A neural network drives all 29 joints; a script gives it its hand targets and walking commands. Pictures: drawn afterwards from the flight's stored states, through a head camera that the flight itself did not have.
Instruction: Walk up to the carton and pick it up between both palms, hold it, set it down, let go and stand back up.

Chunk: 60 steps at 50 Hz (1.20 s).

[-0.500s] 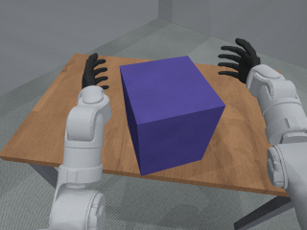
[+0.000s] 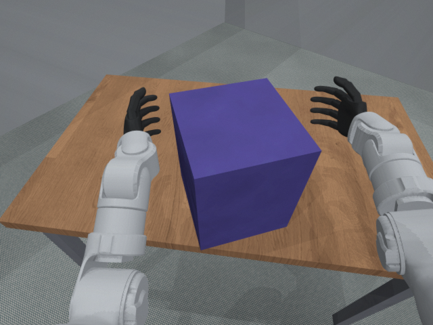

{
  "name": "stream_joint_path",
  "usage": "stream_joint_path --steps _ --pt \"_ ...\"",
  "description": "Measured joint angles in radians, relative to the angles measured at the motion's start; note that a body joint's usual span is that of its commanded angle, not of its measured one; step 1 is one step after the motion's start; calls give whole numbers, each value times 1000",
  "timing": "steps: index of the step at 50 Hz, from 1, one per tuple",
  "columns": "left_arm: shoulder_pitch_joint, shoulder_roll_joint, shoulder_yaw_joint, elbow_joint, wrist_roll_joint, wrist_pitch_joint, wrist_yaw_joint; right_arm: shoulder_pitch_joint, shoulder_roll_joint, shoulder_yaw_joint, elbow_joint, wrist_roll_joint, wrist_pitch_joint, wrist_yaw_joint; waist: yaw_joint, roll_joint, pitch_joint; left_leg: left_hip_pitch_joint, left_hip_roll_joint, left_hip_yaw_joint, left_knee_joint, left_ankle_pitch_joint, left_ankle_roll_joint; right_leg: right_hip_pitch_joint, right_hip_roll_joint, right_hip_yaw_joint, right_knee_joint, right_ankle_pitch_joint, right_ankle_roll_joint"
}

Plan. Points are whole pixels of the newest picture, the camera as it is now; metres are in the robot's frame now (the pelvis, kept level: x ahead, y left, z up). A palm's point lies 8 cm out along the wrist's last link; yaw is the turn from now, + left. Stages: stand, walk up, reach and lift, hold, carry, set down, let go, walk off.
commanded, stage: reach and lift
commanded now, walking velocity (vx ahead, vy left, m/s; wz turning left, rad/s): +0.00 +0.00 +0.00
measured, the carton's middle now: (233, 166) +0.40 +0.04 +0.06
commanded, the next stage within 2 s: none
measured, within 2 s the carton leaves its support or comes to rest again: neither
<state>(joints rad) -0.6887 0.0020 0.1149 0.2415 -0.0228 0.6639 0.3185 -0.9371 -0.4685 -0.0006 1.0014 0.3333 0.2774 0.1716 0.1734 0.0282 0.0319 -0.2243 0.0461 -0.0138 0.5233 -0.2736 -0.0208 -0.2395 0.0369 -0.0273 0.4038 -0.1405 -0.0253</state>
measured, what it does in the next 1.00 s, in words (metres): stands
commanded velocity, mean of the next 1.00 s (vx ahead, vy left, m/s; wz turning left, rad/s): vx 0.00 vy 0.00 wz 0.00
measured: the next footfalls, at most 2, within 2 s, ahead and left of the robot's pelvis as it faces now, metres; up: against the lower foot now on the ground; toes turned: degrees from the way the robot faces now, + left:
none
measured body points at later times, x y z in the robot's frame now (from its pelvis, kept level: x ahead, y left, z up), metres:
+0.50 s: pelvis +0.00 +0.00 +0.00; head +0.02 +0.01 +0.45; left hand +0.38 +0.20 +0.15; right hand +0.47 -0.13 +0.13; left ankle +0.00 +0.13 -0.74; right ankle +0.05 -0.11 -0.74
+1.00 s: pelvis +0.01 +0.00 +0.00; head +0.03 +0.01 +0.45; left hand +0.39 +0.19 +0.15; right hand +0.47 -0.11 +0.12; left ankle +0.00 +0.13 -0.74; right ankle +0.05 -0.11 -0.74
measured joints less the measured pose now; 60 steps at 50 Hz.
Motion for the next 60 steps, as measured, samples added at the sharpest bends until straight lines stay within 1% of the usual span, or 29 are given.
stream_joint_path --steps 4,12,27,40,49,60 --pt "7 -4 0 12 3 -27 -11 25 11 0 4 0 -25 0 0 0 0 -4 0 0 0 0 0 -4 0 0 -1 0 0" --pt "11 -27 0 26 16 -64 -14 39 42 0 5 0 -62 -10 0 1 0 -15 0 0 0 0 0 -14 0 0 -1 0 0" --pt "13 -54 0 48 54 -116 -12 39 115 0 9 0 -102 -60 0 1 0 -19 2 -1 0 -3 0 -16 2 0 -8 0 0" --pt "13 -82 0 62 74 -147 14 39 166 0 16 0 -132 -113 0 1 0 -22 2 -1 0 -5 0 -15 2 0 -13 0 0" --pt "13 -84 0 86 78 -186 21 39 169 0 22 0 -140 -128 0 1 0 -22 4 -2 0 -5 0 -15 4 0 -13 0 0" --pt "13 -86 0 112 79 -229 27 39 174 0 38 0 -159 -130 0 1 0 -22 4 -2 0 -6 0 -15 5 0 -13 0 0"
